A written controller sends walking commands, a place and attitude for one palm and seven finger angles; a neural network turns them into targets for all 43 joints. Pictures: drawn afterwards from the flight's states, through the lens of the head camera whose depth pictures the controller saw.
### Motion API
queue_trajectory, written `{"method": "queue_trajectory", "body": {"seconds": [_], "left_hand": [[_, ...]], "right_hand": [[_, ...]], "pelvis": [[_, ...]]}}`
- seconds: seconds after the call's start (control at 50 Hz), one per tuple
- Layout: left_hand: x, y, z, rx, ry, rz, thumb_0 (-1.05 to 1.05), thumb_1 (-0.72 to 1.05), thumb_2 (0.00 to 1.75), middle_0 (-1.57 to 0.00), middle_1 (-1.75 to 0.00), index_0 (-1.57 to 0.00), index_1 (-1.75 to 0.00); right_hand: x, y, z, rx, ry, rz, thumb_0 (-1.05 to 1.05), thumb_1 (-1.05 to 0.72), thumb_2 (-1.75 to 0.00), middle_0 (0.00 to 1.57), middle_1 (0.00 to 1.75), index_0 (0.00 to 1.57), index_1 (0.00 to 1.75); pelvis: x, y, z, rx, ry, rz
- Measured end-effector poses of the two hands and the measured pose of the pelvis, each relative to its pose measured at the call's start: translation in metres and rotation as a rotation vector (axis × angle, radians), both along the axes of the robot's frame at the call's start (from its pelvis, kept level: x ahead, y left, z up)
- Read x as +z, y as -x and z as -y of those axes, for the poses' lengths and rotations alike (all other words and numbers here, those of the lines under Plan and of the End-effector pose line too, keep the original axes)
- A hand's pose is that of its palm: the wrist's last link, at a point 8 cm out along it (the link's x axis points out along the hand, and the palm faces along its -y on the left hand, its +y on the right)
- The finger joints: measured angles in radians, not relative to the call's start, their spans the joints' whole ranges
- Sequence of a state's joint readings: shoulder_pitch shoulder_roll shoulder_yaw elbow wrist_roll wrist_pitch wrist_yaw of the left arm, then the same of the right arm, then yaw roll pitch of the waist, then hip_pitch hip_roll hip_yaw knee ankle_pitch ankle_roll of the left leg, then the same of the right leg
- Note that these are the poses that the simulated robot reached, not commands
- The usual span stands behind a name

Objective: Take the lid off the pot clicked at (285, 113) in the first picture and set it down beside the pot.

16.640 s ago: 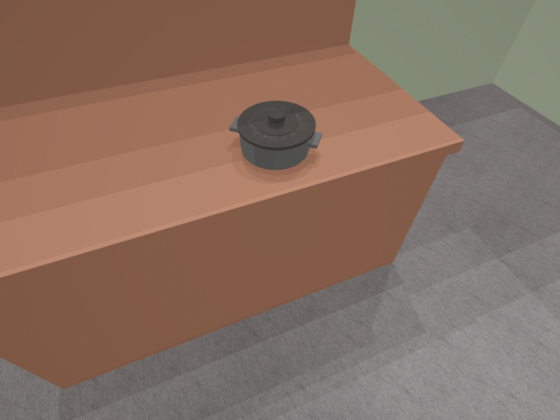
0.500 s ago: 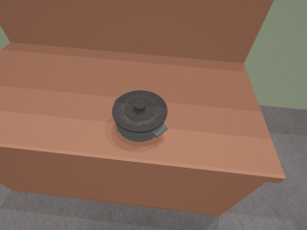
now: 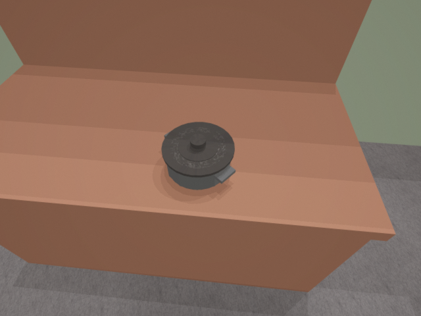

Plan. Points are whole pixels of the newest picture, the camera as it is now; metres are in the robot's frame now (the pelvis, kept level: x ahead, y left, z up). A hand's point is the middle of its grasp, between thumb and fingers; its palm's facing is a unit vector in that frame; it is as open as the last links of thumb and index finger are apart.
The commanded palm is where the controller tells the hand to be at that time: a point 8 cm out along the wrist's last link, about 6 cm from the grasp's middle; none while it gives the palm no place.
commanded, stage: come to a stop and stand still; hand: left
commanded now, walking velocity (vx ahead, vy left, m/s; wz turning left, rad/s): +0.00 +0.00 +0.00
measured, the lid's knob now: (198, 141) +0.52 +0.06 +0.01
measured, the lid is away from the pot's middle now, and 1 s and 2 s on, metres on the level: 0.00 0.00 0.00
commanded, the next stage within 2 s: look again from close up in 0.32 s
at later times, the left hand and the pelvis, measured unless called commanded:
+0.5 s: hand out of the picture -0.04 +0.18 -0.17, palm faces -0.01 -0.98 -0.18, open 7.3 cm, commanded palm none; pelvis -0.03 +0.00 +0.01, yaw +0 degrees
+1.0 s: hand out of the picture -0.04 +0.17 -0.18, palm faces +0.00 -0.99 -0.15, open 7.3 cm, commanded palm none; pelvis -0.03 +0.01 +0.01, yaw -1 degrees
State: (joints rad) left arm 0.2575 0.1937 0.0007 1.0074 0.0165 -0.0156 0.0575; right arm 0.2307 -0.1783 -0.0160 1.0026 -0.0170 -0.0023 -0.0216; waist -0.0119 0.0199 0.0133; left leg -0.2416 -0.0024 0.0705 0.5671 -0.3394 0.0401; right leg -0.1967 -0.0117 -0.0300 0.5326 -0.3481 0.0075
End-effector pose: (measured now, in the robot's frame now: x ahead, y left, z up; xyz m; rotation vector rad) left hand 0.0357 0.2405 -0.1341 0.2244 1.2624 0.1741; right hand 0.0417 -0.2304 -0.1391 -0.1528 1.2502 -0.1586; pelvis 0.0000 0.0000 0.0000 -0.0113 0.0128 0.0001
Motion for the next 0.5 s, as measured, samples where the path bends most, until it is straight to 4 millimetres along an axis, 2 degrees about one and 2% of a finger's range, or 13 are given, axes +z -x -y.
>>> {"method": "queue_trajectory", "body": {"seconds": [0.08, 0.16, 0.5], "left_hand": [[0.003, -0.001, 0.000, -0.013, 0.008, 0.044, 0.00, 0.91, 0.89, -0.19, -0.30, -0.20, -0.30], [0.003, 0.007, 0.003, -0.027, 0.025, 0.047, 0.00, 0.91, 0.89, -0.20, -0.30, -0.20, -0.30], [-0.009, 0.079, 0.015, 0.013, 0.082, -0.135, 0.00, 0.91, 0.89, -0.20, -0.30, -0.20, -0.30]], "right_hand": [[0.001, 0.003, -0.004, 0.009, -0.004, 0.034, 0.01, -0.92, -0.90, 0.20, 0.29, 0.20, 0.30], [0.004, 0.011, -0.005, 0.015, -0.008, 0.044, 0.01, -0.93, -0.90, 0.20, 0.29, 0.20, 0.30], [0.007, 0.067, -0.010, -0.008, -0.005, -0.104, 0.01, -0.91, -0.90, 0.20, 0.29, 0.20, 0.30]], "pelvis": [[0.000, 0.009, -0.003, -0.003, -0.001, 0.019], [0.002, 0.018, -0.004, -0.007, -0.005, 0.023], [0.005, 0.028, -0.003, -0.007, -0.006, 0.018]]}}
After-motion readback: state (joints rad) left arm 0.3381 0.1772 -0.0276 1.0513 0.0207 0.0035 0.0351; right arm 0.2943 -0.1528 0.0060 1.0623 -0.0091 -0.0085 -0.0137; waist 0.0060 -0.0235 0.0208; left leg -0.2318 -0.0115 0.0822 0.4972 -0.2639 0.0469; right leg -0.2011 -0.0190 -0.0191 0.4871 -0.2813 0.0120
